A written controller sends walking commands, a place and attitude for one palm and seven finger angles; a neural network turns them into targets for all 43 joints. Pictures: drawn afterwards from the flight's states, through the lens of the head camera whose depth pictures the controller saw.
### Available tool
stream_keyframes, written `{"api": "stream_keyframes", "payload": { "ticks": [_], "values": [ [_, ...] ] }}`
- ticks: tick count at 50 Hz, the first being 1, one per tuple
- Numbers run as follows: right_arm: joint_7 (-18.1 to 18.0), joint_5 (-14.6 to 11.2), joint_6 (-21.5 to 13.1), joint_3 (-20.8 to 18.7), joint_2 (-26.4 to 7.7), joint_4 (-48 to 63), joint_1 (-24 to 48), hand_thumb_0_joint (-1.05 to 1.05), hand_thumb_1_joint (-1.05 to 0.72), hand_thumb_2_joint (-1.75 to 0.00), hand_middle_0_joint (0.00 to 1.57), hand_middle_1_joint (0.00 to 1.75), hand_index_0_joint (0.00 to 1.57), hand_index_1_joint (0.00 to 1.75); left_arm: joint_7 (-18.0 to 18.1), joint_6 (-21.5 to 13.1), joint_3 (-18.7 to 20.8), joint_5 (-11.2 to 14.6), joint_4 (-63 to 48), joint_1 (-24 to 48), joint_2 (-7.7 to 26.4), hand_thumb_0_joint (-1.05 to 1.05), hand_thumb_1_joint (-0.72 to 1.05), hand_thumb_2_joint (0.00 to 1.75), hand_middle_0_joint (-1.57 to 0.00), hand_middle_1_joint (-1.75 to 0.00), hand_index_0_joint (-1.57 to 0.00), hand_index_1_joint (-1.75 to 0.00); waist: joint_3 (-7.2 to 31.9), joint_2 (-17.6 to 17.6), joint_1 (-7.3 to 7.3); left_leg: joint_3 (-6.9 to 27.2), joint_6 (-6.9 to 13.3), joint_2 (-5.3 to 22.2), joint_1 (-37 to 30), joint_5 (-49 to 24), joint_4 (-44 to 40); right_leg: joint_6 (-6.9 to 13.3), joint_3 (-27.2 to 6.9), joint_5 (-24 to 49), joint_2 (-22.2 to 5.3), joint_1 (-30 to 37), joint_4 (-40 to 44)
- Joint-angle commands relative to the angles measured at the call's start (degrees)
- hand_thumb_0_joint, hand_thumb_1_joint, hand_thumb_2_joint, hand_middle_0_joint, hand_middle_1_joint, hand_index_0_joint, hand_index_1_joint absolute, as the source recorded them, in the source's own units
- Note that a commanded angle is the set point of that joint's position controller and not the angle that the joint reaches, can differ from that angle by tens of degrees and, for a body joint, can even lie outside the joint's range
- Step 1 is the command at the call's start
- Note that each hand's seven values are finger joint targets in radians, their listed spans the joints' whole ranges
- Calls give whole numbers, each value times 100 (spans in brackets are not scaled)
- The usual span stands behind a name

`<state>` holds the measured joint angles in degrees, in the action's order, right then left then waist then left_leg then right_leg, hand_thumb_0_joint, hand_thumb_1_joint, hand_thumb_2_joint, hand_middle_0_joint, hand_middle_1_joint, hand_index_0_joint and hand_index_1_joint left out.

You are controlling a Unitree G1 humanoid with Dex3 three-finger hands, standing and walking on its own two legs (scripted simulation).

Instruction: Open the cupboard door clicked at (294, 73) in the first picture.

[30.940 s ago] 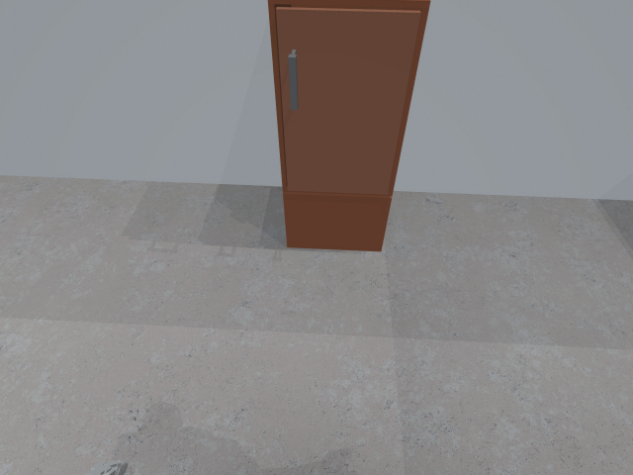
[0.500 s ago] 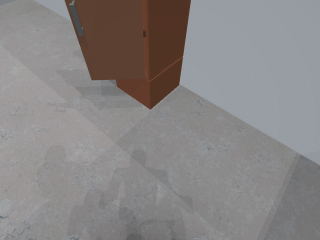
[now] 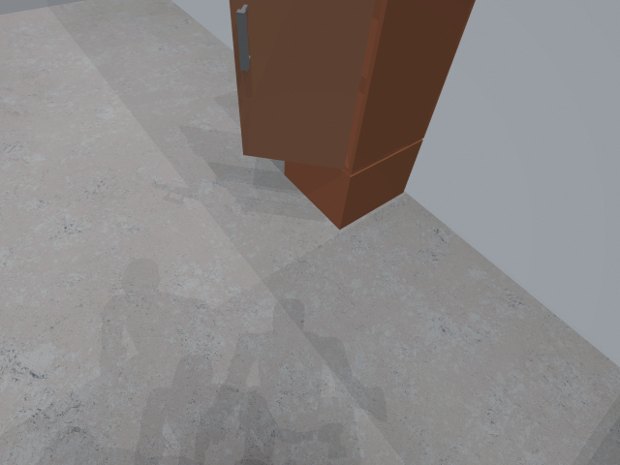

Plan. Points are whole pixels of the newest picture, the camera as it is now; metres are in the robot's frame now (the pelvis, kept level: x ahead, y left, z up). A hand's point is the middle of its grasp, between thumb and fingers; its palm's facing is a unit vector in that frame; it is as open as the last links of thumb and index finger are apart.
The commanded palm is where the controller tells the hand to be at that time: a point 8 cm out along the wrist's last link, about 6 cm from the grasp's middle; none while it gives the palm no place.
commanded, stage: take the last steps up to it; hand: left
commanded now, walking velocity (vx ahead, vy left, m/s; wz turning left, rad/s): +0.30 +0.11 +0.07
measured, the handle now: (245, 38) +1.07 +0.28 +0.01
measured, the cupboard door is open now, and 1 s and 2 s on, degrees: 45 45 45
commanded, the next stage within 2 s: come to a stop and stand still in 1.18 s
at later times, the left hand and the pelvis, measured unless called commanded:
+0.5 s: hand (221, 362) +0.28 +0.16 -0.15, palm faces +0.03 -0.98 -0.18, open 7.4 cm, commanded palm none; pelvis +0.15 -0.01 +0.00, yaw +2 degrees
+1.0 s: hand (176, 365) +0.27 +0.24 -0.17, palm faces +0.14 -0.98 -0.16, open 7.4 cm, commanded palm none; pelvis +0.33 +0.07 +0.00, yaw +2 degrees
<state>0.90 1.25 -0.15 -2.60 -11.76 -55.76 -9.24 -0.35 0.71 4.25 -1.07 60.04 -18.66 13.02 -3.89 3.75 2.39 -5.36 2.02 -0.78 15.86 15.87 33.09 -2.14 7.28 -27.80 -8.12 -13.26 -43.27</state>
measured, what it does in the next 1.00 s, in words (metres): walks ahead: right foot, then left foot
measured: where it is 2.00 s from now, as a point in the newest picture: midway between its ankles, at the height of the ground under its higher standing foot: (285, 376)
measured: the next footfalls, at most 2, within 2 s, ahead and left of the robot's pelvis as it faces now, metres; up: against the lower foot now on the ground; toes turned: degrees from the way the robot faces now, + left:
right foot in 0.44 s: +0.24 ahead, -0.10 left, +0.00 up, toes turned -6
left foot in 0.88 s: +0.41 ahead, +0.17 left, +0.00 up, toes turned +10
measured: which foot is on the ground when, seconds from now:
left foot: down 0.00-0.44, up 0.46-0.86, down 0.88-1.00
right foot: up 0.00-0.42, down 0.44-0.88, up 0.90-1.00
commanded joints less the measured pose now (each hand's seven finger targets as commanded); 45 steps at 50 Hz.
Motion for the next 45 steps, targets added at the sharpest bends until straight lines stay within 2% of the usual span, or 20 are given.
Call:
{"api": "stream_keyframes", "payload": {
  "ticks": [1,3,6,15,17,19,20,21,22,23,25,27,29,31,38,40,42,43,44,45],
  "values": [
    [-214,42,-116,-186,-1004,-14,-1299,0,-90,-90,20,30,20,30,-42,-192,14,-27,-875,1247,354,0,90,90,-20,-30,-20,-30,-76,-1395,-681,2734,1143,1982,-1148,993,-2242,206,-610,10,25,-2824,-2527],
    [-222,33,-237,-87,-748,48,-957,0,-90,-90,20,30,20,30,-104,-181,-6,-64,-610,795,321,0,90,90,-20,-30,-20,-30,-30,-885,-346,2053,932,1632,-933,285,-2321,184,-579,656,-13,-2417,-2358],
    [-220,-12,-340,-45,-665,-116,-1152,0,-90,-90,20,30,20,30,-95,-162,-68,-49,-497,629,214,0,90,90,-20,-30,-20,-30,195,-839,-258,1382,931,1375,-1306,-1234,-2224,101,-461,1077,71,-2259,-1833],
    [-223,23,-355,9,-463,-608,-1802,0,-90,-90,20,30,20,30,-96,-191,-131,-25,-881,1662,42,0,90,90,-20,-30,-20,-30,-315,-763,-455,1116,946,1389,-1217,-1799,-2202,170,-230,1387,285,-1737,39],
    [-231,37,-355,9,-474,-686,-1808,0,-90,-90,20,30,20,30,-96,-206,-114,-23,-928,1649,45,0,90,90,-20,-30,-20,-30,-315,-800,-398,1066,905,1407,-1093,-1839,-2003,219,-171,1286,390,-1266,383],
    [-241,22,-342,7,-470,-751,-1720,0,-90,-90,20,30,20,30,-93,-250,-42,-29,-772,1051,119,0,90,90,-20,-30,-20,-30,-92,-514,-90,872,715,1174,-737,-1948,-1287,302,-59,1582,588,-81,1028],
    [-235,-26,-359,14,-428,-764,-1672,0,-90,-90,20,30,20,30,-72,-304,21,-38,-558,345,303,0,90,90,-20,-30,-20,-30,215,-320,215,652,505,847,-287,-2025,-361,424,-273,1728,526,1068,1349],
    [-200,-91,-390,2,-293,-661,-1682,0,-90,-90,20,30,20,30,-15,-370,153,-57,-301,-562,736,0,90,90,-20,-30,-20,-30,767,500,515,226,205,332,854,-1033,1065,869,-1685,1544,-603,2536,1713],
    [-199,-103,-383,-9,-207,-485,-1751,0,-90,-90,20,30,20,30,26,-354,235,-6,-162,-1068,1168,0,90,90,-20,-30,-20,-30,1099,1316,512,45,-17,-218,1849,1796,2834,1547,-3611,1674,-1998,3064,2595],
    [-192,-61,-306,-73,-410,-453,-1346,0,-90,-90,20,30,20,30,92,-349,228,53,-214,-830,935,0,90,90,-20,-30,-20,-30,752,850,468,603,-29,165,2030,1659,3642,1604,-3781,1092,-2070,2262,2964],
    [-135,-11,-247,-66,-145,-360,-813,0,-90,-90,20,30,20,30,133,-380,60,49,-402,-35,406,0,90,90,-20,-30,-20,-30,-109,70,114,821,-117,639,2081,573,3584,1348,-2571,1137,-1566,784,3178],
    [-80,29,-123,-31,103,-486,-1138,0,-90,-90,20,30,20,30,123,-477,-22,21,-411,170,120,0,90,90,-20,-30,-20,-30,-15,340,-176,627,-261,746,1565,137,3027,1102,-1581,1580,-1156,170,3356],
    [-30,29,-82,-44,206,-523,-1234,0,-90,-90,20,30,20,30,102,-538,-7,1,-315,124,125,0,90,90,-20,-30,-20,-30,113,270,-260,378,-351,711,1309,-83,2404,1044,-1099,1887,-922,77,3394],
    [11,34,-74,-61,289,-409,-1039,0,-90,-90,20,30,20,30,81,-578,50,-10,-275,30,145,0,90,90,-20,-30,-20,-30,121,77,-219,216,-420,674,1335,-309,1798,1063,-914,2207,-849,240,3375],
    [125,9,-193,-62,40,123,159,0,-90,-90,20,30,20,30,54,-548,31,-42,104,-315,521,0,90,90,-20,-30,-20,-30,-62,424,38,-16,-366,468,1251,-300,363,1009,-888,2691,-999,856,3012],
    [119,5,-231,-59,-43,117,118,0,-90,-90,20,30,20,30,63,-502,55,-33,128,-256,610,0,90,90,-20,-30,-20,-30,-70,418,-84,-159,-300,315,687,-350,-97,898,-746,2735,-923,735,2737],
    [35,42,-307,-103,-338,-133,-664,0,-90,-90,20,30,20,30,61,-463,37,-7,125,-180,520,0,90,90,-20,-30,-20,-30,252,26,-508,-271,-162,154,-974,-473,-780,683,-405,3199,-561,75,1516],
    [-37,88,-339,-231,-857,-312,-1412,0,-90,-90,20,30,20,30,24,-448,-4,7,33,-249,307,0,90,90,-20,-30,-20,-30,794,-1026,-793,772,177,1038,-2194,-603,-809,441,-44,2241,-28,-863,106],
    [-126,117,-318,-339,-1374,-419,-2106,0,-90,-90,20,30,20,30,0,-460,-82,50,-186,-153,79,0,90,90,-20,-30,-20,-30,1166,-2042,-995,2476,856,2306,-2892,-1092,-1345,248,248,-450,618,-1947,-1639],
    [-157,91,-257,-304,-1344,-418,-2056,0,-90,-90,20,30,20,30,49,-461,-93,6,-341,153,99,0,90,90,-20,-30,-20,-30,1038,-1421,-975,2582,1147,2575,-2350,-586,-1578,403,-292,-758,521,-2194,-2585]
  ]
}}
